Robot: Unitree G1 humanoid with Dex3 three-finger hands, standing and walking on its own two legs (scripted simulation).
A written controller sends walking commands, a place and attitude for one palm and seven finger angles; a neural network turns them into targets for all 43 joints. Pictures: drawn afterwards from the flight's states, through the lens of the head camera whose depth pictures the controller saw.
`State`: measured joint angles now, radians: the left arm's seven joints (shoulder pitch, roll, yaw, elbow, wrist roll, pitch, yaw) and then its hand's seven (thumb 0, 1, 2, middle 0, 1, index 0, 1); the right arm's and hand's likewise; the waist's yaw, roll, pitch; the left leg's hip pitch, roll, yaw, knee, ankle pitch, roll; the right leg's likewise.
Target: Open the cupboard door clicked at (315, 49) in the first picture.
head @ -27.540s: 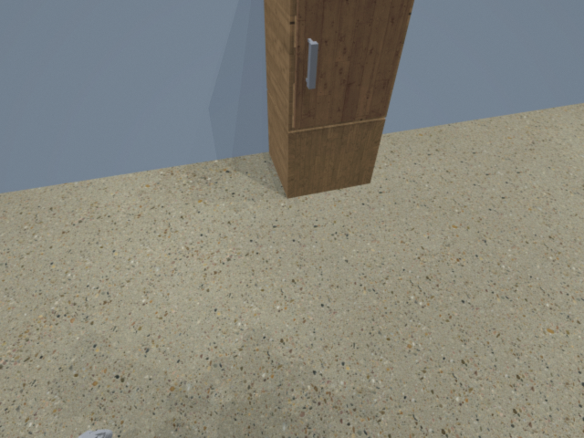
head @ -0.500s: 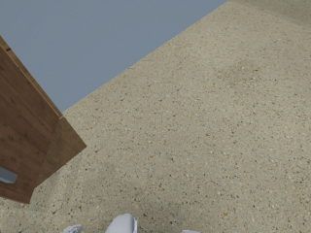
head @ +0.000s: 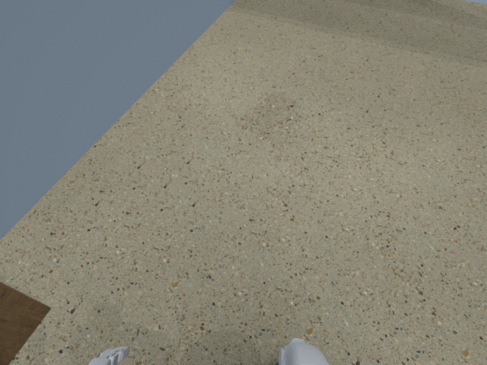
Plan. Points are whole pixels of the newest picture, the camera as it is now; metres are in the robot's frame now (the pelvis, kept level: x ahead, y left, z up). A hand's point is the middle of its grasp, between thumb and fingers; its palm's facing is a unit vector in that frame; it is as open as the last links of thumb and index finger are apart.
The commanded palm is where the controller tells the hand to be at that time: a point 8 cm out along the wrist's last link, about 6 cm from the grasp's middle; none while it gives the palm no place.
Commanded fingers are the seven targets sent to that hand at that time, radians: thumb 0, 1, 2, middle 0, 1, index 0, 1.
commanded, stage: walk to a spot facing it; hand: left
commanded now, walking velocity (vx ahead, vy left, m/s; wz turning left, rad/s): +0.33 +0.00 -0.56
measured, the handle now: out of the picture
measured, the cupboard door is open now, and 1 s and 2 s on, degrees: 44 44 44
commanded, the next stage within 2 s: turn to face it in 0.96 s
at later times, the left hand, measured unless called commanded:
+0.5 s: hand (180, 303) +0.25 +0.14 -0.18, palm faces -0.11 -0.98 -0.19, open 7.3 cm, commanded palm none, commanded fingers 0.00 0.90 0.90 -0.20 -0.30 -0.20 -0.30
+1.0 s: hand (262, 157) +0.65 -0.04 -0.17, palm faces -0.45 -0.87 -0.21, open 7.4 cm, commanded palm none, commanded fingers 0.00 0.90 0.90 -0.20 -0.30 -0.20 -0.30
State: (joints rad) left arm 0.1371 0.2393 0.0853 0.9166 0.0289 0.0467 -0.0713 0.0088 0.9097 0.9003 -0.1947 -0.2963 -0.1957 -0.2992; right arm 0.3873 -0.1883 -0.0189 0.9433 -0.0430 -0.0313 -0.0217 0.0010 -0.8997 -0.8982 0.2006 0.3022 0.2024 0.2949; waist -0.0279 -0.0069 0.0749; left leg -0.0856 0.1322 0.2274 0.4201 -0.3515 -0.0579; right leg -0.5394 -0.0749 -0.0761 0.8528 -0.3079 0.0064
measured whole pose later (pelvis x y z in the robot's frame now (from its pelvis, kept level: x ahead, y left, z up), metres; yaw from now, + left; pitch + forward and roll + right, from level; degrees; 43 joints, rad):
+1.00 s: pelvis +0.44 -0.15 -0.02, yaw -24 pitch +1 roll +1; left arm 0.06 0.20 0.07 0.95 0.03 -0.04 -0.05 0.00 0.91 0.90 -0.19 -0.30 -0.20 -0.30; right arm 0.48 -0.18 -0.03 1.11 -0.02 -0.02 -0.01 0.00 -0.91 -0.90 0.20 0.30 0.20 0.29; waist -0.05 0.01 0.10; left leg -0.06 0.16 0.26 0.67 -0.48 -0.07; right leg -0.45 -0.04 -0.14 0.66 -0.21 -0.08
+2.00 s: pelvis +0.65 -0.34 +0.00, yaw +3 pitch +2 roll +3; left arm 0.17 0.19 0.03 0.87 0.02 0.01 0.02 0.00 0.91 0.90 -0.20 -0.30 -0.20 -0.30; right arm 0.16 -0.28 -0.10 0.93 -0.02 0.09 0.02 0.00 -0.90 -0.90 0.20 0.30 0.20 0.29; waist -0.04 0.02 0.08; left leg -0.56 0.00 0.01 1.16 -0.43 -0.06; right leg -0.24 -0.09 -0.12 0.56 -0.34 -0.02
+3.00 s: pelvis +0.71 -0.38 -0.02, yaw +43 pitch +2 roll +1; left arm 0.22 0.23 0.06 0.90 0.01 0.03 0.01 0.00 0.91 0.90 -0.20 -0.30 -0.20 -0.30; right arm 0.12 -0.22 -0.06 0.90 -0.02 0.05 0.03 0.00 -0.90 -0.90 0.20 0.30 0.20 0.29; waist 0.00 -0.06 0.10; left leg -0.32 0.00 0.10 0.63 -0.33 0.03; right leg -0.33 -0.18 -0.25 0.80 -0.48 0.04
